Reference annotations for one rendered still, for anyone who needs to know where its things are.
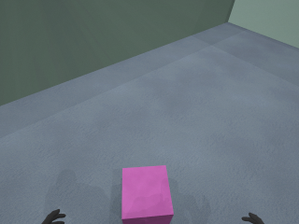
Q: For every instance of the carton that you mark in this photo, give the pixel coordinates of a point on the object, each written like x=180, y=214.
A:
x=145, y=195

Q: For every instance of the left robot hand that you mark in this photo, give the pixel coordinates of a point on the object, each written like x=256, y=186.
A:
x=52, y=216

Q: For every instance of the right robot hand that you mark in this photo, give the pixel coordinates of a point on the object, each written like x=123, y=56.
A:
x=254, y=219

